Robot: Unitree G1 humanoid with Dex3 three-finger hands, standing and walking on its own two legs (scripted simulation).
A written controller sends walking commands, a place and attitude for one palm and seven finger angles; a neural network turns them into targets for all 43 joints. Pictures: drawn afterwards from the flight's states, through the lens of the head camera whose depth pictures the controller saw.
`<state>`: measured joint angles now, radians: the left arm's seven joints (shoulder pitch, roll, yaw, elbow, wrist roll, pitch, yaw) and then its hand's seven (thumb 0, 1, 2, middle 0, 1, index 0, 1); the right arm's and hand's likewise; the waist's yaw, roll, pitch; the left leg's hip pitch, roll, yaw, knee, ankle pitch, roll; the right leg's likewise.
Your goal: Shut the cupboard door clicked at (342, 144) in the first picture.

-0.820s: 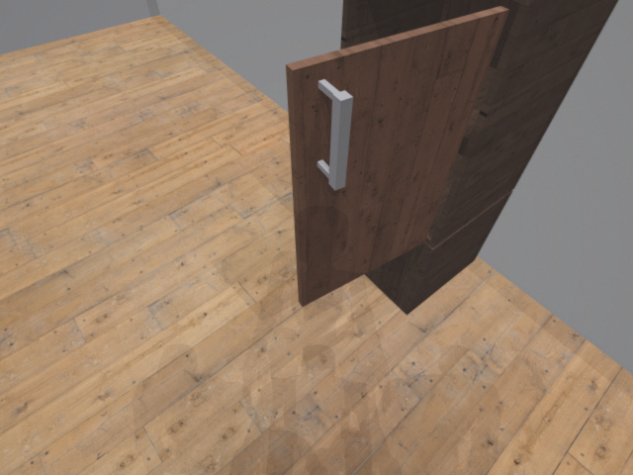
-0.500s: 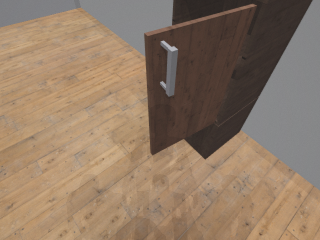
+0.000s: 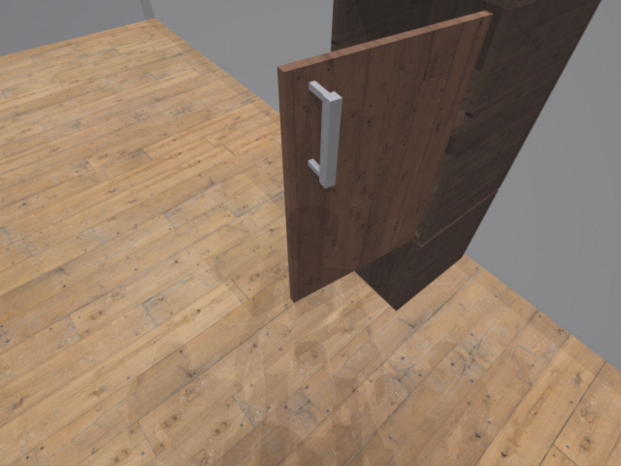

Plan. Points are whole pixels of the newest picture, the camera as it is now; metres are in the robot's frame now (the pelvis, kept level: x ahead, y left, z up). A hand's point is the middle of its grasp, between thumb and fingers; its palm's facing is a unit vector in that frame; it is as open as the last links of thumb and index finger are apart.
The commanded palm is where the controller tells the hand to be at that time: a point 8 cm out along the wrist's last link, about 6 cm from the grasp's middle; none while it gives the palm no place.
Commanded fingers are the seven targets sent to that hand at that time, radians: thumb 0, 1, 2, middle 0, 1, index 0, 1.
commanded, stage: look at it before walking up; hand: left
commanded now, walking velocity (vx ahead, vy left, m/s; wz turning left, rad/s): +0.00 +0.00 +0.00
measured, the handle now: (322, 137) +0.53 +0.02 +0.14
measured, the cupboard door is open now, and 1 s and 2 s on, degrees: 83 83 83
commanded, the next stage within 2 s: walk to a spot facing it in 0.02 s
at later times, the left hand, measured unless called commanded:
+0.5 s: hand out of the picture +0.03 +0.18 -0.18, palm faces -0.05 -0.97 -0.23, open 7.4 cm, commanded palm none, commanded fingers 0.00 0.90 0.90 -0.20 -0.30 -0.20 -0.30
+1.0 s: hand out of the picture +0.11 +0.14 -0.17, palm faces -0.30 -0.92 -0.24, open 7.4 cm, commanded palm none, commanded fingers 0.00 0.90 0.90 -0.20 -0.30 -0.20 -0.30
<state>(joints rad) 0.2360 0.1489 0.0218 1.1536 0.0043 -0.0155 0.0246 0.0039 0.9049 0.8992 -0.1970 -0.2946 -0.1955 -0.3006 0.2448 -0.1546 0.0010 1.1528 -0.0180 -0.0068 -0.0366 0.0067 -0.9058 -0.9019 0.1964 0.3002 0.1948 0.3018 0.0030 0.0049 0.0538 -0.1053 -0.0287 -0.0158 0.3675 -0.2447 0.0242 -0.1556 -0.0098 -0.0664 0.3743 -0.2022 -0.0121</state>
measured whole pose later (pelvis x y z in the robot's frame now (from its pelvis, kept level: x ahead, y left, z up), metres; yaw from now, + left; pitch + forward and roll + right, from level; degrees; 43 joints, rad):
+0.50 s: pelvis -0.01 -0.01 -0.02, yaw -9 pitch -1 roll +2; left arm 0.23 0.17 0.09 1.05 0.02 0.06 0.00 0.01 0.90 0.90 -0.20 -0.29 -0.20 -0.30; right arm 0.23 -0.17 -0.05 1.04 -0.03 0.02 -0.05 0.01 -0.90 -0.90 0.20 0.30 0.20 0.30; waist 0.02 0.00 0.10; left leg -0.18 0.02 0.13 0.55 -0.35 0.01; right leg -0.35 0.02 0.00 0.75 -0.40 -0.01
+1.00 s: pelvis +0.01 -0.03 +0.00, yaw -24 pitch +3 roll +2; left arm 0.25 0.18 0.09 0.95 0.03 0.02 0.01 0.00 0.90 0.90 -0.20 -0.30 -0.20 -0.30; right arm 0.04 -0.22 -0.07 0.91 -0.01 0.05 -0.03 0.01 -0.91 -0.90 0.20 0.30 0.19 0.30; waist 0.05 -0.02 0.11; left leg -0.45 0.01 -0.05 0.92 -0.43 -0.06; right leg -0.26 0.11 0.20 0.43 -0.20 -0.06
